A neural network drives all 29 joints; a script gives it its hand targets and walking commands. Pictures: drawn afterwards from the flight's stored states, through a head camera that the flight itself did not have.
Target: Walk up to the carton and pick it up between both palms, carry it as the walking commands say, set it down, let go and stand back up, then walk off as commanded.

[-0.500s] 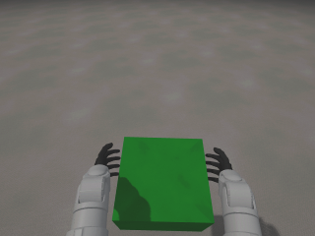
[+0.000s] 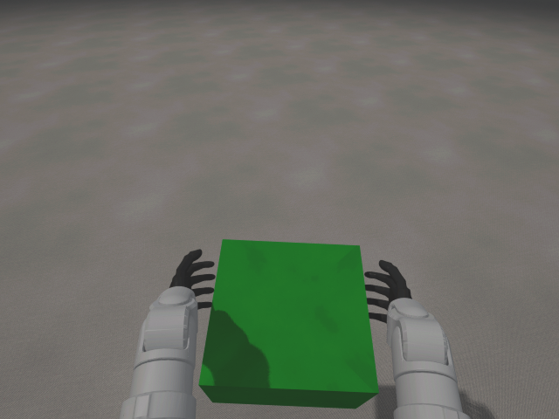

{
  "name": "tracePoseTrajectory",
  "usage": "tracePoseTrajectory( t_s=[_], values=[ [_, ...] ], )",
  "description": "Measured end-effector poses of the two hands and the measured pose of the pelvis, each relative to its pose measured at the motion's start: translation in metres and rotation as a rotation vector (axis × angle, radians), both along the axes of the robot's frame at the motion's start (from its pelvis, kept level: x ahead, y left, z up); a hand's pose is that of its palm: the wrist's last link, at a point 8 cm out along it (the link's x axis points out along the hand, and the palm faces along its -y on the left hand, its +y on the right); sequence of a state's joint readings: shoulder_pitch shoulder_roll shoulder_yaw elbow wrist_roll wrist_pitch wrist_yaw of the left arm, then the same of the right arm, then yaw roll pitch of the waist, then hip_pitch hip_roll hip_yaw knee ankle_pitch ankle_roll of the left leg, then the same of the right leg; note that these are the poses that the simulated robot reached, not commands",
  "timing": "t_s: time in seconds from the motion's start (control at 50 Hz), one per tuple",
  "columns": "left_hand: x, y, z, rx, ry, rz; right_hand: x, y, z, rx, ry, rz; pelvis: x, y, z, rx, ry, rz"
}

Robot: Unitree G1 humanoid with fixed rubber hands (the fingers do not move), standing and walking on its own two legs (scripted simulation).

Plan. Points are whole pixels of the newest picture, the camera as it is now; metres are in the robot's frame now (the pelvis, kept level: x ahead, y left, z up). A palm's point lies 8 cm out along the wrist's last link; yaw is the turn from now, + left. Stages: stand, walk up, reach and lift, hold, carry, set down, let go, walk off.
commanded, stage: hold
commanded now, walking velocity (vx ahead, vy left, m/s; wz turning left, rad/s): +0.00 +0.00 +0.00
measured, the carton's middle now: (287, 322) +0.31 +0.00 -0.03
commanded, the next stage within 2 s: carry in 0.38 s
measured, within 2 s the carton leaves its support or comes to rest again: neither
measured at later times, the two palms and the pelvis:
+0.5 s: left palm (186, 297) +0.29 +0.15 +0.06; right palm (403, 308) +0.28 -0.16 +0.05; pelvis -0.01 +0.00 -0.02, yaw -2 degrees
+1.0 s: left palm (216, 368) +0.18 +0.09 +0.07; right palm out of the picture +0.10 -0.21 +0.07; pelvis -0.14 +0.01 -0.02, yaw -13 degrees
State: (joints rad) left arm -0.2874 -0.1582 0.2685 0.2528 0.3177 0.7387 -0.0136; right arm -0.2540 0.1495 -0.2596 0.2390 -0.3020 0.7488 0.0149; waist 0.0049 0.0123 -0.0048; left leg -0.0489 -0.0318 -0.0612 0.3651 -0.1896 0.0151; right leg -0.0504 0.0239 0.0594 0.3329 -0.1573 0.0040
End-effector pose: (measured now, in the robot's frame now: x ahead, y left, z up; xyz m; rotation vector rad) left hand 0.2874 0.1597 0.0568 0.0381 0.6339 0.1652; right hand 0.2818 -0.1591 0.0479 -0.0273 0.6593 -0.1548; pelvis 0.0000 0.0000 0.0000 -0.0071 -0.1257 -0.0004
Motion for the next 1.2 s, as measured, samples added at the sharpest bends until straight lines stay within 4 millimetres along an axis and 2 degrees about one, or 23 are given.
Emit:
tracePoseTrajectory(
  t_s=[0.12,0.36,0.48,0.56,0.66,0.72,0.82,0.94,1.06,1.14,1.2],
  values=[
    [-0.004,0.0,-0.006,-0.011,0.016,0.003,-0.004,0.0,-0.005,0.006,0.016,0.004,0.0,0.0,0.0,0.0,-0.005,0.003],
    [-0.004,-0.001,-0.004,-0.011,0.006,0.0,-0.004,-0.001,-0.002,0.001,0.01,0.002,-0.003,-0.001,0.0,0.0,0.0,0.002],
    [-0.001,-0.006,0.003,-0.019,-0.038,0.009,-0.001,-0.003,0.004,-0.04,-0.027,-0.007,-0.009,-0.004,-0.013,0.013,0.087,-0.018],
    [-0.006,-0.016,0.005,-0.012,-0.035,0.013,-0.011,-0.011,0.008,-0.042,-0.021,-0.034,-0.023,-0.009,-0.026,0.026,0.116,-0.056],
    [-0.021,-0.043,0.006,0.0,0.009,0.017,-0.041,-0.033,0.004,-0.034,0.026,-0.106,-0.041,-0.019,-0.036,0.009,0.134,-0.099],
    [-0.038,-0.06,0.007,-0.001,0.05,0.014,-0.065,-0.049,0.003,-0.021,0.07,-0.141,-0.056,-0.021,-0.031,0.023,0.14,-0.104],
    [-0.06,-0.077,0.016,-0.005,0.075,-0.035,-0.104,-0.063,0.014,-0.005,0.096,-0.229,-0.085,-0.016,-0.021,0.065,0.165,-0.139],
    [-0.086,-0.077,0.019,-0.038,0.059,-0.088,-0.15,-0.058,0.024,-0.006,0.076,-0.314,-0.124,0.002,-0.021,0.082,0.192,-0.198],
    [-0.131,-0.063,0.012,-0.054,0.093,-0.132,-0.211,-0.042,0.021,-0.005,0.108,-0.359,-0.16,0.015,-0.017,0.036,0.157,-0.259],
    [-0.154,-0.067,0.019,-0.043,0.084,-0.153,-0.239,-0.044,0.025,0.003,0.103,-0.368,-0.184,0.017,-0.016,0.003,0.152,-0.303],
    [-0.169,-0.079,0.022,-0.031,0.064,-0.183,-0.261,-0.053,0.024,0.013,0.084,-0.389,-0.203,0.015,-0.02,-0.001,0.162,-0.351]
  ],
)
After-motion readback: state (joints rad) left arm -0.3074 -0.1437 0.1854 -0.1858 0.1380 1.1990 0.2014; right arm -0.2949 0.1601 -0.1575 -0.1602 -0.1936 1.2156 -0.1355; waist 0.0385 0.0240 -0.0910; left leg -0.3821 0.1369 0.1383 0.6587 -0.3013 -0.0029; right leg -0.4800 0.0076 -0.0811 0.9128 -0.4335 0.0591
